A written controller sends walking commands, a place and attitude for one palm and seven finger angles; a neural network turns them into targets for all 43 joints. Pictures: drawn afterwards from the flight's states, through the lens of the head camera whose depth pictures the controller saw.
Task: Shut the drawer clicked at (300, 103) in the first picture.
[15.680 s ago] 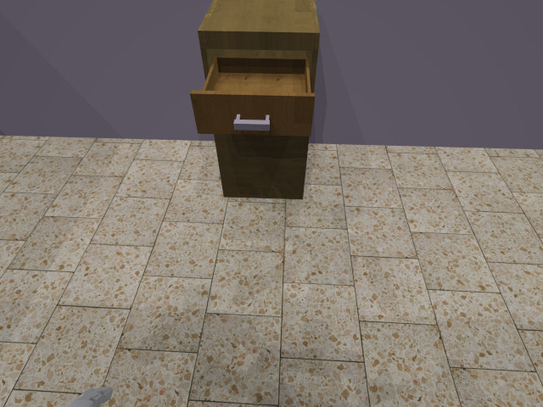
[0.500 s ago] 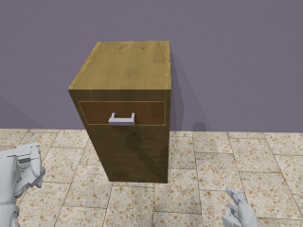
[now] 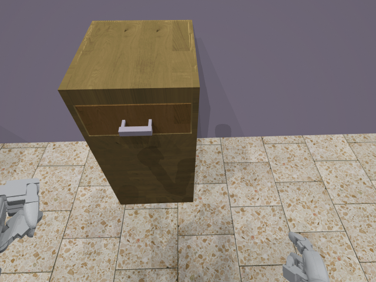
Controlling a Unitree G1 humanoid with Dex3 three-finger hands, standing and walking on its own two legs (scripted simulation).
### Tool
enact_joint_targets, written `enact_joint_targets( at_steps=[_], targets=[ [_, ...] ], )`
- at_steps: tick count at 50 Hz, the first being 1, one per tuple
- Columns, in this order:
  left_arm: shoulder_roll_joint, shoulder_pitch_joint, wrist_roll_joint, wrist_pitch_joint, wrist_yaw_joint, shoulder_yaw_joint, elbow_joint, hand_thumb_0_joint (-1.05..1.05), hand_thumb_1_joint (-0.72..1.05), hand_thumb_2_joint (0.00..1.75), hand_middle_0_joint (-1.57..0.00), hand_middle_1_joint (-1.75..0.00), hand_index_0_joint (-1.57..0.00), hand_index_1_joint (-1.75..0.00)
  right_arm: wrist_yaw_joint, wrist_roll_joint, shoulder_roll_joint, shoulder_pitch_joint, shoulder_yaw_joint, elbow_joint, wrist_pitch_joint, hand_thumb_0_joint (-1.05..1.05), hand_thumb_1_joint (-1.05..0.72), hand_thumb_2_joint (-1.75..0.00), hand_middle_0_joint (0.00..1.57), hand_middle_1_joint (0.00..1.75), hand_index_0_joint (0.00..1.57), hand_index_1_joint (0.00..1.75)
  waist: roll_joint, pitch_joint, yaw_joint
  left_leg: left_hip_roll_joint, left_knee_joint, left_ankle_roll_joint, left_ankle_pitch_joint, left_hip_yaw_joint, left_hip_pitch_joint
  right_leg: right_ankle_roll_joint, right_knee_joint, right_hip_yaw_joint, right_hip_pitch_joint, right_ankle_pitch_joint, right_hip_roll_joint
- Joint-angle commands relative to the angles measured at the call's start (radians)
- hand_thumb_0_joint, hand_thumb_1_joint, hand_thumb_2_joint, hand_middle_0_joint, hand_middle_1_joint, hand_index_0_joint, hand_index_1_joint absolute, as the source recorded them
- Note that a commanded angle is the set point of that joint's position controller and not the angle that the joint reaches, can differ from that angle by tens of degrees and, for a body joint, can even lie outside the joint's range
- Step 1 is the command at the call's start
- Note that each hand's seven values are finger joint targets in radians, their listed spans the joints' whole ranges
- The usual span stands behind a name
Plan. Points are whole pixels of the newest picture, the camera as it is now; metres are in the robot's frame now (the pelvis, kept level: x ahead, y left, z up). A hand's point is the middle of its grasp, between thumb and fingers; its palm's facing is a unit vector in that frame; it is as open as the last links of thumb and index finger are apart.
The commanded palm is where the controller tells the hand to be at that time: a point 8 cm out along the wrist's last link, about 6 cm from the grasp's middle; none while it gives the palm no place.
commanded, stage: step back with the hand held close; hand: left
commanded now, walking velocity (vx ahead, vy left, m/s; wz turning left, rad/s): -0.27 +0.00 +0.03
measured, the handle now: (136, 126) +0.58 +0.20 -0.09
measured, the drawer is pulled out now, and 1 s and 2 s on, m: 0.00 0.00 0.00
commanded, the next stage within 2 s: stop stepping back and stand still in 0.82 s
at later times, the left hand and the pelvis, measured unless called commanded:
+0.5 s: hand out of the picture +0.11 +0.26 +0.16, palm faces +0.37 -0.82 -0.43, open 3.2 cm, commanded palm +0.04 +0.30 +0.18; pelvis -0.08 +0.02 -0.01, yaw +2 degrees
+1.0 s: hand out of the picture -0.02 +0.21 +0.18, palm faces +0.22 -0.76 -0.61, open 3.2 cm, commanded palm -0.06 +0.26 +0.18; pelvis -0.20 -0.02 -0.02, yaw -1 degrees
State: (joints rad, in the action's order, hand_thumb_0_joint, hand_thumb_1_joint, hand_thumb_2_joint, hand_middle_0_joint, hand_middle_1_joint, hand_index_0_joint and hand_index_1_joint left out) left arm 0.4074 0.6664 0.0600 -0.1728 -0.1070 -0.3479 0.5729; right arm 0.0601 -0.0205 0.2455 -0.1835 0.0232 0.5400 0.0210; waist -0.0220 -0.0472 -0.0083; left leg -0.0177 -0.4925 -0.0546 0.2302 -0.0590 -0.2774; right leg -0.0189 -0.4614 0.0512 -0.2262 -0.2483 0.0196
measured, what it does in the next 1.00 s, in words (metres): walks backwards: right foot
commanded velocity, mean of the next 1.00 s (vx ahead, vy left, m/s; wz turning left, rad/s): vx -0.27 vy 0.01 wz -0.01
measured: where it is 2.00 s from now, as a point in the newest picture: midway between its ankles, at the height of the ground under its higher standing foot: outside the picture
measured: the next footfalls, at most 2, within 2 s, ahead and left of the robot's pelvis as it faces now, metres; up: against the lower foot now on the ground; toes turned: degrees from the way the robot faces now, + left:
right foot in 0.80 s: -0.27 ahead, -0.07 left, +0.00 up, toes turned +1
left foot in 1.04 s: -0.04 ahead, +0.08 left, +0.00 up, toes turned +1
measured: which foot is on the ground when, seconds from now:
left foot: down 0.00-0.92, up 0.94-1.00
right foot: down 0.00-0.48, up 0.50-0.78, down 0.80-1.00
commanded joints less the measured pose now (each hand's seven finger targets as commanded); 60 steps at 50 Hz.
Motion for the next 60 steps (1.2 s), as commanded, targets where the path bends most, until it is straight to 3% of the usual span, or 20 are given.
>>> enact_joint_targets(
  at_steps=[1,11,16,20,22,24,26,29,33,38,41,43,46,47,49,52,54,56,58,60],
  targets=[
    [0.167,0.034,0.017,-0.071,-0.042,-0.173,0.233,0.0,0.9,0.9,-1.4,-1.6,-1.4,-1.6,0.015,0.008,0.105,0.096,0.04,-0.174,-0.063,0.0,-0.9,-0.9,0.2,0.3,0.2,0.3,-0.084,0.222,0.022,0.131,0.079,-0.005,-0.346,0.159,-0.004,0.018,-0.032,-0.08,0.125,0.316,-0.064],
    [0.136,-0.049,-0.021,-0.094,-0.052,-0.148,0.178,0.0,0.9,0.9,-1.4,-1.6,-1.4,-1.6,0.019,0.013,0.118,0.082,0.044,-0.166,-0.11,0.0,-0.9,-0.9,0.2,0.3,0.2,0.3,-0.026,0.072,-0.001,0.159,0.193,-0.047,0.353,0.23,-0.396,0.019,-0.06,-0.139,0.181,-0.031,-0.041],
    [0.148,-0.083,-0.021,-0.108,-0.062,-0.135,0.253,0.0,0.9,0.9,-1.4,-1.6,-1.4,-1.6,0.015,0.025,0.116,0.058,0.044,-0.157,-0.128,0.0,-0.9,-0.9,0.2,0.3,0.2,0.3,0.05,0.077,-0.015,0.076,-0.002,-0.006,0.286,0.176,-0.198,-0.03,0.138,-0.234,-0.08,-0.269,-0.123],
    [0.142,-0.068,-0.012,-0.118,-0.082,-0.124,0.261,0.0,0.9,0.9,-1.4,-1.6,-1.4,-1.6,0.013,0.025,0.101,0.048,0.036,-0.133,-0.128,0.0,-0.9,-0.9,0.2,0.3,0.2,0.3,0.039,0.101,-0.025,0.05,-0.069,0.013,0.191,0.163,-0.069,-0.049,0.162,-0.199,-0.196,-0.242,-0.154],
    [0.155,-0.051,-0.012,-0.12,-0.085,-0.145,0.271,0.0,0.9,0.9,-1.4,-1.6,-1.4,-1.6,0.019,0.027,0.105,0.065,0.032,-0.134,-0.127,0.0,-0.9,-0.9,0.2,0.3,0.2,0.3,-0.069,0.098,-0.02,0.104,0.099,-0.003,0.227,0.232,-0.165,-0.009,0.059,-0.117,-0.097,-0.172,-0.07],
    [0.158,-0.041,-0.031,-0.13,-0.08,-0.175,0.275,0.0,0.9,0.9,-1.4,-1.6,-1.4,-1.6,0.023,0.027,0.121,0.087,0.036,-0.146,-0.135,0.0,-0.9,-0.9,0.2,0.3,0.2,0.3,-0.223,0.118,-0.004,0.239,0.327,-0.061,0.434,0.389,-0.44,0.027,-0.239,-0.065,0.179,-0.042,0.039],
    [0.171,-0.049,-0.049,-0.136,-0.069,-0.199,0.265,0.0,0.9,0.9,-1.4,-1.6,-1.4,-1.6,0.025,0.031,0.11,0.087,0.045,-0.148,-0.142,0.0,-0.9,-0.9,0.2,0.3,0.2,0.3,-0.236,0.126,0.003,0.3,0.388,-0.087,0.525,0.441,-0.522,0.034,-0.404,-0.08,0.234,-0.054,0.07],
    [0.166,-0.018,-0.037,-0.14,-0.061,-0.209,0.252,0.0,0.9,0.9,-1.4,-1.6,-1.4,-1.6,0.017,0.038,0.103,0.074,0.052,-0.141,-0.157,0.0,-0.9,-0.9,0.2,0.3,0.2,0.3,-0.113,0.135,0.003,0.291,0.324,-0.099,0.373,0.412,-0.395,0.024,-0.378,-0.103,0.138,-0.149,0.071],
    [0.142,0.039,0.001,-0.153,-0.044,-0.163,0.274,0.0,0.9,0.9,-1.4,-1.6,-1.4,-1.6,0.001,0.049,0.097,0.041,0.045,-0.08,-0.177,0.0,-0.9,-0.9,0.2,0.3,0.2,0.3,-0.124,0.198,-0.002,0.238,0.29,-0.054,0.09,0.348,-0.025,0.007,-0.129,-0.068,-0.032,-0.27,0.067],
    [0.197,-0.01,0.005,-0.195,-0.021,-0.176,0.353,0.0,0.9,0.9,-1.4,-1.6,-1.4,-1.6,-0.028,0.059,0.096,0.028,0.045,-0.021,-0.174,0.0,-0.9,-0.9,0.2,0.3,0.2,0.3,-0.189,0.389,0.023,0.211,0.063,0.002,-0.76,0.21,0.454,0.022,0.126,-0.066,-0.104,-0.071,0.056],
    [0.267,0.025,0.015,-0.202,-0.017,-0.264,0.395,0.0,0.9,0.9,-1.4,-1.6,-1.4,-1.6,-0.036,0.058,0.099,0.058,0.045,-0.063,-0.171,0.0,-0.9,-0.9,0.2,0.3,0.2,0.3,-0.196,0.488,0.038,0.215,0.032,-0.022,-0.801,0.19,0.471,0.038,0.084,-0.058,-0.042,-0.049,0.058],
    [0.27,0.041,0.032,-0.206,-0.006,-0.299,0.42,0.0,0.9,0.9,-1.4,-1.6,-1.4,-1.6,-0.043,0.034,0.08,0.068,0.046,-0.106,-0.142,0.0,-0.9,-0.9,0.2,0.3,0.2,0.3,-0.106,0.481,0.034,0.181,-0.019,-0.01,-0.688,0.121,0.418,0.057,0.12,-0.047,-0.016,0.144,0.031],
    [0.311,0.179,0.068,-0.193,-0.011,-0.404,0.282,0.0,0.9,0.9,-1.4,-1.6,-1.4,-1.6,-0.017,-0.032,0.075,0.154,0.027,-0.184,-0.11,0.0,-0.9,-0.9,0.2,0.3,0.2,0.3,0.322,0.325,0.04,0.025,-0.262,0.046,-0.023,0.036,0.129,0.045,0.154,-0.129,-0.091,0.526,-0.197],
    [0.245,0.18,0.075,-0.178,-0.009,-0.339,0.264,0.0,0.9,0.9,-1.4,-1.6,-1.4,-1.6,-0.019,-0.031,0.06,0.143,0.031,-0.155,-0.098,0.0,-0.9,-0.9,0.2,0.3,0.2,0.3,0.246,0.204,0.017,0.022,-0.334,0.044,0.027,0.045,0.025,0.004,0.121,-0.153,-0.12,0.481,-0.227],
    [0.23,0.123,0.062,-0.126,-0.02,-0.324,0.227,0.0,0.9,0.9,-1.4,-1.6,-1.4,-1.6,-0.01,-0.017,0.048,0.129,0.02,-0.132,-0.084,0.0,-0.9,-0.9,0.2,0.3,0.2,0.3,0.037,0.14,-0.018,0.061,-0.222,0.034,-0.054,0.052,0.056,-0.039,0.087,-0.146,-0.165,0.318,-0.217],
    [0.137,-0.015,0.037,-0.089,-0.027,-0.184,0.139,0.0,0.9,0.9,-1.4,-1.6,-1.4,-1.6,0.016,-0.006,0.088,0.093,0.014,-0.105,-0.124,0.0,-0.9,-0.9,0.2,0.3,0.2,0.3,-0.158,-0.009,-0.025,0.125,0.055,-0.004,-0.062,0.15,0.12,0.039,0.013,-0.066,-0.235,0.021,-0.063],
    [0.124,-0.043,0.015,-0.078,-0.04,-0.139,0.033,0.0,0.9,0.9,-1.4,-1.6,-1.4,-1.6,0.025,0.001,0.093,0.069,0.014,-0.088,-0.137,0.0,-0.9,-0.9,0.2,0.3,0.2,0.3,-0.103,-0.026,-0.008,0.17,0.176,-0.017,0.217,0.262,-0.022,0.055,0.073,-0.078,-0.148,-0.189,-0.033],
    [0.119,-0.134,-0.007,-0.076,-0.039,-0.102,0.102,0.0,0.9,0.9,-1.4,-1.6,-1.4,-1.6,0.03,0.012,0.102,0.09,0.02,-0.099,-0.133,0.0,-0.9,-0.9,0.2,0.3,0.2,0.3,-0.036,-0.059,-0.005,0.12,0.174,0.018,0.289,0.238,-0.104,0.018,0.129,-0.1,-0.104,-0.321,-0.03],
    [0.129,-0.168,-0.017,-0.09,-0.039,-0.077,0.163,0.0,0.9,0.9,-1.4,-1.6,-1.4,-1.6,0.03,0.009,0.089,0.074,0.031,-0.096,-0.137,0.0,-0.9,-0.9,0.2,0.3,0.2,0.3,0.165,-0.031,-0.011,0.019,-0.161,0.055,0.118,0.093,0.03,-0.06,0.291,-0.237,-0.26,-0.51,-0.155],
    [0.145,-0.216,-0.022,-0.094,-0.046,-0.063,0.271,0.0,0.9,0.9,-1.4,-1.6,-1.4,-1.6,0.02,0.009,0.103,0.089,0.042,-0.086,-0.149,0.0,-0.9,-0.9,0.2,0.3,0.2,0.3,0.228,-0.063,-0.013,0.017,-0.463,0.056,0.029,0.1,-0.01,-0.168,0.343,-0.338,-0.338,-0.423,-0.31]
  ],
)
